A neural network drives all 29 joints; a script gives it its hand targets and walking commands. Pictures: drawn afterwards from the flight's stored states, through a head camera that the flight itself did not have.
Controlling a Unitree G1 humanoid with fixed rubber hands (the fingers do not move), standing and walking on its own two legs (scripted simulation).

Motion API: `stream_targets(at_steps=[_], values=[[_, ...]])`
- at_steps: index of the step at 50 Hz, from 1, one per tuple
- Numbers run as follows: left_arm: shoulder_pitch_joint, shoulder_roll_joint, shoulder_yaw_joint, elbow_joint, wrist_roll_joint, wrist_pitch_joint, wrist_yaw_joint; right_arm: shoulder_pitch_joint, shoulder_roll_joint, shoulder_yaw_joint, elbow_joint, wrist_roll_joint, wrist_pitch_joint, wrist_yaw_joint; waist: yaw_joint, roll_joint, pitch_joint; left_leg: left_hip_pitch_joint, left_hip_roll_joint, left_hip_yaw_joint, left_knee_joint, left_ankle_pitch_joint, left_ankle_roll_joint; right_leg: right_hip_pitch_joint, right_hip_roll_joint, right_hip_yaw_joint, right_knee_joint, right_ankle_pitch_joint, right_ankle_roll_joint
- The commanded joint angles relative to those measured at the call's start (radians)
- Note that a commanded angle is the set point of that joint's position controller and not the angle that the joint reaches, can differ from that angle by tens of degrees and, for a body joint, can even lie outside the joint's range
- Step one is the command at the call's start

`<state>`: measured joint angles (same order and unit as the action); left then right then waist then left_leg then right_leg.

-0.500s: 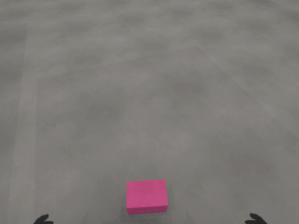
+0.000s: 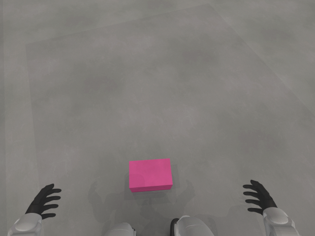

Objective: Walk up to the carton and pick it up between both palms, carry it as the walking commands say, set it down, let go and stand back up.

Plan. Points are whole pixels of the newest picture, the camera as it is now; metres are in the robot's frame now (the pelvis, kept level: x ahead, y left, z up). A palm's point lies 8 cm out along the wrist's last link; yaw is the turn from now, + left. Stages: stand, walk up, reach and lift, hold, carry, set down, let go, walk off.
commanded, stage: reach and lift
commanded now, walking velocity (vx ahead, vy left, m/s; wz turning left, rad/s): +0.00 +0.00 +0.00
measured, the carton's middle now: (150, 175) +0.39 +0.03 -0.69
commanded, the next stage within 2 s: none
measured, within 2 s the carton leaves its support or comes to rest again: neither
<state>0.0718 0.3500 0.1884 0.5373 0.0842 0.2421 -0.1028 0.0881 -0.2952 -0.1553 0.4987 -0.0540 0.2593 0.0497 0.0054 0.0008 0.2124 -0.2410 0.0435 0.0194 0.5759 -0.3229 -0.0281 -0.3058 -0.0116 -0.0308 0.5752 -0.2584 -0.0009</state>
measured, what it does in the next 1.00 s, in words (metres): lowers itself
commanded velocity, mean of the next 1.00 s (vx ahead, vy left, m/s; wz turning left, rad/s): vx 0.00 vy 0.00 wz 0.00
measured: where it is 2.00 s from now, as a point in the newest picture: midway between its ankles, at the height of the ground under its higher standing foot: outside the picture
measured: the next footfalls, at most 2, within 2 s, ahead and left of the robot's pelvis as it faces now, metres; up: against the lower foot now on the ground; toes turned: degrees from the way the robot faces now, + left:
none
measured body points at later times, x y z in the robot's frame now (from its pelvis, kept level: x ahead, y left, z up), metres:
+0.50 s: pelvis -0.05 +0.00 -0.06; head +0.14 +0.00 +0.34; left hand +0.30 +0.29 -0.15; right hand +0.31 -0.24 -0.16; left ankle -0.01 +0.14 -0.73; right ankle +0.03 -0.12 -0.73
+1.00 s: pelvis -0.07 +0.01 -0.11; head +0.23 +0.01 +0.23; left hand +0.43 +0.26 -0.21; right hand +0.45 -0.19 -0.21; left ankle -0.01 +0.14 -0.73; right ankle +0.03 -0.12 -0.73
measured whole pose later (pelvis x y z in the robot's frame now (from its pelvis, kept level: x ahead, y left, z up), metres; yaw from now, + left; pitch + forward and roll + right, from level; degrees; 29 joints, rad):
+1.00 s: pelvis -0.07 +0.01 -0.11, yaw +1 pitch +41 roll +1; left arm -1.02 0.33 0.32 0.87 -0.05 0.13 -0.05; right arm -1.07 -0.30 -0.27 0.87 0.02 0.17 -0.01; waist 0.01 -0.01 -0.02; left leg -1.48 0.02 0.02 1.11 -0.36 -0.01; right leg -1.53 -0.04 0.00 1.07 -0.27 0.01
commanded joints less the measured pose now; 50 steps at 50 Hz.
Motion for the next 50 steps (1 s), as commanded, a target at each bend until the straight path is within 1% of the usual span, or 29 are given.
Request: stream_targets(at_steps=[1,4,6,8,10,13,16,20,23,26,30,34,38,41,45,47,50], values=[[-0.061,0.124,0.047,-0.114,-0.015,-0.028,0.005,-0.083,-0.115,-0.039,-0.118,-0.003,-0.025,-0.004,0.004,-0.001,-0.287,-0.147,-0.071,0.009,0.002,0.203,0.016,0.157,0.044,0.036,0.042,0.276,0.038],[-0.144,0.126,0.048,-0.111,-0.031,-0.038,0.021,-0.163,-0.112,-0.040,-0.112,0.011,-0.033,-0.018,0.003,0.002,-0.356,-0.227,-0.067,0.003,0.082,0.222,0.005,0.077,0.038,0.028,0.130,0.279,0.036],[-0.222,0.134,0.041,-0.084,-0.046,-0.038,0.030,-0.227,-0.112,-0.036,-0.092,0.027,-0.031,-0.031,0.003,-0.001,-0.397,-0.283,-0.065,-0.002,0.129,0.230,0.001,0.012,0.038,0.022,0.183,0.268,0.035],[-0.282,0.142,0.035,-0.039,-0.057,-0.033,0.038,-0.281,-0.116,-0.036,-0.052,0.039,-0.022,-0.042,0.004,0.002,-0.433,-0.327,-0.064,-0.001,0.166,0.238,-0.005,-0.046,0.038,0.019,0.223,0.258,0.031],[-0.303,0.137,0.034,-0.004,-0.062,-0.026,0.043,-0.306,-0.121,-0.036,-0.011,0.042,-0.013,-0.051,0.000,0.007,-0.492,-0.338,-0.067,0.004,0.189,0.265,-0.011,-0.062,0.039,0.023,0.239,0.284,0.025],[-0.355,0.127,0.034,0.038,-0.071,-0.026,0.048,-0.365,-0.120,-0.032,0.036,0.050,-0.010,-0.056,0.001,0.010,-0.547,-0.388,-0.070,0.007,0.221,0.269,-0.015,-0.101,0.038,0.029,0.263,0.306,0.021],[-0.448,0.136,0.042,0.060,-0.079,-0.039,0.051,-0.467,-0.117,-0.031,0.056,0.064,-0.018,-0.056,0.004,0.005,-0.586,-0.466,-0.071,0.007,0.248,0.234,-0.009,-0.155,0.035,0.032,0.284,0.277,0.024],[-0.603,0.155,0.051,0.072,-0.097,-0.049,0.047,-0.617,-0.114,-0.031,0.070,0.077,-0.021,-0.060,0.000,0.007,-0.639,-0.560,-0.077,0.014,0.274,0.153,0.001,-0.223,0.029,0.034,0.301,0.186,0.030],[-0.726,0.167,0.055,0.079,-0.113,-0.043,0.044,-0.737,-0.122,-0.035,0.078,0.089,-0.016,-0.064,-0.005,0.014,-0.688,-0.620,-0.080,0.017,0.293,0.086,0.004,-0.280,0.025,0.030,0.319,0.110,0.033],[-0.825,0.172,0.062,0.101,-0.126,-0.029,0.044,-0.852,-0.137,-0.042,0.095,0.097,-0.006,-0.066,-0.008,0.012,-0.748,-0.673,-0.081,0.019,0.307,0.035,0.004,-0.321,0.022,0.023,0.337,0.061,0.033],[-0.932,0.167,0.076,0.149,-0.142,-0.024,0.047,-0.987,-0.154,-0.055,0.143,0.099,-0.005,-0.063,-0.011,0.011,-0.824,-0.724,-0.081,0.021,0.325,0.000,0.000,-0.378,0.025,0.012,0.361,0.026,0.030],[-1.039,0.162,0.097,0.186,-0.154,-0.042,0.054,-1.110,-0.163,-0.065,0.195,0.098,-0.023,-0.055,0.001,0.005,-0.908,-0.761,-0.084,0.026,0.347,0.004,-0.004,-0.446,0.033,0.006,0.390,0.021,0.026],[-1.142,0.163,0.115,0.218,-0.160,-0.074,0.057,-1.217,-0.158,-0.078,0.237,0.099,-0.050,-0.053,0.010,-0.014,-0.996,-0.808,-0.092,0.032,0.372,0.037,-0.002,-0.495,0.041,0.009,0.415,0.046,0.028],[-1.203,0.162,0.126,0.235,-0.156,-0.098,0.057,-1.282,-0.156,-0.093,0.259,0.095,-0.071,-0.055,0.017,-0.026,-1.070,-0.830,-0.097,0.035,0.395,0.089,-0.001,-0.521,0.048,0.014,0.434,0.097,0.029],[-1.280,0.153,0.137,0.235,-0.147,-0.121,0.056,-1.362,-0.151,-0.120,0.271,0.085,-0.098,-0.058,0.020,-0.027,-1.167,-0.854,-0.104,0.034,0.427,0.179,-0.003,-0.544,0.055,0.022,0.461,0.200,0.026],[-1.278,0.144,0.145,0.240,-0.138,-0.127,0.055,-1.360,-0.140,-0.130,0.284,0.078,-0.108,-0.058,0.022,-0.027,-1.212,-0.865,-0.109,0.033,0.437,0.233,-0.005,-0.534,0.057,0.026,0.475,0.270,0.024],[-1.266,0.123,0.157,0.217,-0.126,-0.137,0.054,-1.343,-0.117,-0.143,0.269,0.068,-0.121,-0.054,0.026,-0.023,-1.287,-0.864,-0.117,0.030,0.440,0.326,-0.006,-0.503,0.058,0.028,0.485,0.383,0.021]])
